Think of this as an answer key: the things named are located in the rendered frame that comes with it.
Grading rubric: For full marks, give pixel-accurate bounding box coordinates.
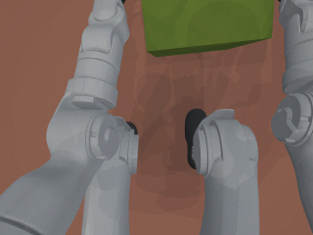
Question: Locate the robot left foot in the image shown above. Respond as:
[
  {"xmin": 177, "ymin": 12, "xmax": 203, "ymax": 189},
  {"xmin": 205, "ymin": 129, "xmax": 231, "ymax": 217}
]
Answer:
[{"xmin": 126, "ymin": 121, "xmax": 138, "ymax": 135}]

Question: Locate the robot left forearm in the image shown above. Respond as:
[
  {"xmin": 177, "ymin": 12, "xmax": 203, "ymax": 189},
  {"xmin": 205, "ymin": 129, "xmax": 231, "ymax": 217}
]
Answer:
[{"xmin": 46, "ymin": 0, "xmax": 130, "ymax": 141}]

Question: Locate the carton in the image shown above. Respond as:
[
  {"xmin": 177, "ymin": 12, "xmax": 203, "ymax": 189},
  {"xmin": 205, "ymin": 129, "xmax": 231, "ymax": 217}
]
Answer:
[{"xmin": 141, "ymin": 0, "xmax": 275, "ymax": 57}]

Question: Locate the robot right forearm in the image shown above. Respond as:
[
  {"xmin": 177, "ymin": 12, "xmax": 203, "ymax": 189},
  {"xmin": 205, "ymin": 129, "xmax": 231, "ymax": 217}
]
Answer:
[{"xmin": 279, "ymin": 0, "xmax": 313, "ymax": 95}]

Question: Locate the robot left thigh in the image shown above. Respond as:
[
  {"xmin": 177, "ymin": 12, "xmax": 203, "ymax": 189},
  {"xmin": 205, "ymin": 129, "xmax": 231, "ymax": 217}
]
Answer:
[{"xmin": 81, "ymin": 125, "xmax": 139, "ymax": 235}]

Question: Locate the robot left upper arm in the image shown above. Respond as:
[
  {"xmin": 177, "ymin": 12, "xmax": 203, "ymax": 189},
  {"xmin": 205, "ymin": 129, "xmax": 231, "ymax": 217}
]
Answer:
[{"xmin": 0, "ymin": 109, "xmax": 120, "ymax": 235}]

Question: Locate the robot right upper arm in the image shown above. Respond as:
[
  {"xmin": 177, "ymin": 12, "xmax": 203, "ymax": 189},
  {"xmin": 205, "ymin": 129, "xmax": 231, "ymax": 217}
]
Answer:
[{"xmin": 271, "ymin": 90, "xmax": 313, "ymax": 233}]

